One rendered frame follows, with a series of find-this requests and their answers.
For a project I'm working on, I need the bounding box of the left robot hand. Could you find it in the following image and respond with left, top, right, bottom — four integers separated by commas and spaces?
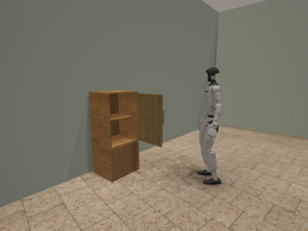
205, 127, 217, 145

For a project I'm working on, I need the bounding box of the cupboard door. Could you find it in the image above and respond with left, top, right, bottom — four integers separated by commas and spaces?
137, 93, 163, 147

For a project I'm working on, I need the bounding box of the humanoid robot torso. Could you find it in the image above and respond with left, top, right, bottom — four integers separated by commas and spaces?
205, 84, 217, 125

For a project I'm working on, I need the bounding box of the robot left foot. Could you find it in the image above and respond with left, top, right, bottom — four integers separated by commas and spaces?
203, 178, 221, 185

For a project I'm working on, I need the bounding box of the right robot forearm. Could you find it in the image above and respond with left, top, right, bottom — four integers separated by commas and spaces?
202, 109, 209, 119

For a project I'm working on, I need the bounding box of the left robot forearm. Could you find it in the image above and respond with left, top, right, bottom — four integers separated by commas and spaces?
211, 104, 222, 129

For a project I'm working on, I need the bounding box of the right robot hand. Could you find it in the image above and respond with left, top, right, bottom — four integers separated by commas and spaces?
198, 118, 205, 131

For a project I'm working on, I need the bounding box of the robot left upper arm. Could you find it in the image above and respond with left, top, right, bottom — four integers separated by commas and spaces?
212, 86, 222, 109

